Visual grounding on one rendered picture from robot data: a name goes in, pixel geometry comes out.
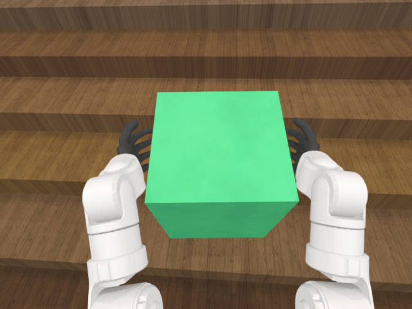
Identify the carton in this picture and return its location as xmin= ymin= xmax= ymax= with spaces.
xmin=145 ymin=91 xmax=299 ymax=238

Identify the robot left hand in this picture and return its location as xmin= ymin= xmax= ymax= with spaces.
xmin=117 ymin=119 xmax=153 ymax=173

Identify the robot right hand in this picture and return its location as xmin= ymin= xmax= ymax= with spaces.
xmin=285 ymin=117 xmax=320 ymax=173

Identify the right robot upper arm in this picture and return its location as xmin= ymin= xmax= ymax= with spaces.
xmin=295 ymin=281 xmax=372 ymax=309

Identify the right robot forearm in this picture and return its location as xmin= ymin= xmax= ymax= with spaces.
xmin=295 ymin=151 xmax=375 ymax=309

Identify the left robot upper arm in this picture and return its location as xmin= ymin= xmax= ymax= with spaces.
xmin=91 ymin=283 xmax=163 ymax=309

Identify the left robot forearm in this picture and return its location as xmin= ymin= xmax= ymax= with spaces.
xmin=82 ymin=154 xmax=148 ymax=309

